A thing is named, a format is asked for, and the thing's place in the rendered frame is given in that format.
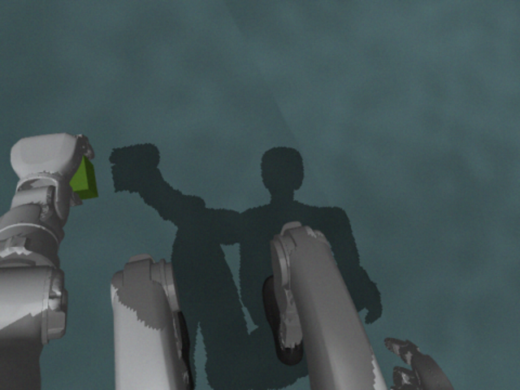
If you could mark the right robot hand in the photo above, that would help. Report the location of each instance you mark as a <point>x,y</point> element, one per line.
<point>425,373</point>

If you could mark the left robot foot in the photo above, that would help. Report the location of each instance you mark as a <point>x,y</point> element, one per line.
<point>185,352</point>

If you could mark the cube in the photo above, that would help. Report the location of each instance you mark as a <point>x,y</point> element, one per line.
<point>84,182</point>

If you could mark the left robot arm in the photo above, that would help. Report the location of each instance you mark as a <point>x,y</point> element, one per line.
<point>33,300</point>

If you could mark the right robot foot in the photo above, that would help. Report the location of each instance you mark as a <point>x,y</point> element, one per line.
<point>287,356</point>

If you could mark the left robot hand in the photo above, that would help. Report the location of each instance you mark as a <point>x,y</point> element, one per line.
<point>58,153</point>

